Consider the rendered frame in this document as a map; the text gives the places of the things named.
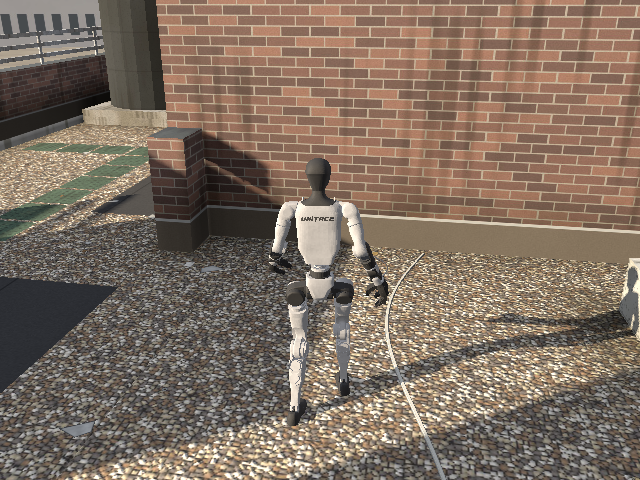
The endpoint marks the humanoid robot head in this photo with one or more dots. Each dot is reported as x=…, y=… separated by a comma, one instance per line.
x=318, y=172

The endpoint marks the robot right foot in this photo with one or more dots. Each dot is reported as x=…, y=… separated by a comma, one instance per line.
x=343, y=387

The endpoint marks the right robot hand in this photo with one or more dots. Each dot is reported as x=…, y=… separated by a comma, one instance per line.
x=382, y=291

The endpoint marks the robot left upper arm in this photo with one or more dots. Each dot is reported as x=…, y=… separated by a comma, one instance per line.
x=283, y=224

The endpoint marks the left robot forearm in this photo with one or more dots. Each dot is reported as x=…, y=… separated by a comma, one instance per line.
x=274, y=258

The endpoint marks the robot right upper arm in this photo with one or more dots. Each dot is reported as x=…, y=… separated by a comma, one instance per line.
x=351, y=212

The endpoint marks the left robot hand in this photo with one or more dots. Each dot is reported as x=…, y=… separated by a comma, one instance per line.
x=282, y=262

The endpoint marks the right robot forearm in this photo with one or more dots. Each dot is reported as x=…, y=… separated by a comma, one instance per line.
x=371, y=267

